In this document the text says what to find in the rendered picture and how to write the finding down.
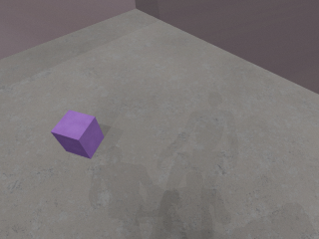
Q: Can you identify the carton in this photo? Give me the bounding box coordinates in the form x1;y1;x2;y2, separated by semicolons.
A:
51;110;104;159

